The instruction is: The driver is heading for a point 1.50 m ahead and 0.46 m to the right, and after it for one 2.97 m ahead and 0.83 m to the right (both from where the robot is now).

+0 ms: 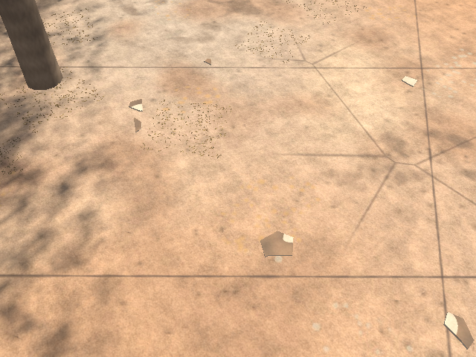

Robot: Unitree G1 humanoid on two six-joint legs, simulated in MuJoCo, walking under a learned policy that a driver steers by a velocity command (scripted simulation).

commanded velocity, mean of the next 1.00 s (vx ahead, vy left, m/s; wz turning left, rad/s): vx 0.18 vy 0.00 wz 0.00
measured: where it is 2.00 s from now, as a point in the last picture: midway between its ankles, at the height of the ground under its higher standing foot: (266, 293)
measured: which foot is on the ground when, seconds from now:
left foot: down 0.00-0.80, up 0.82-1.00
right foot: down 0.00-0.60, up 0.62-0.78, down 0.80-1.00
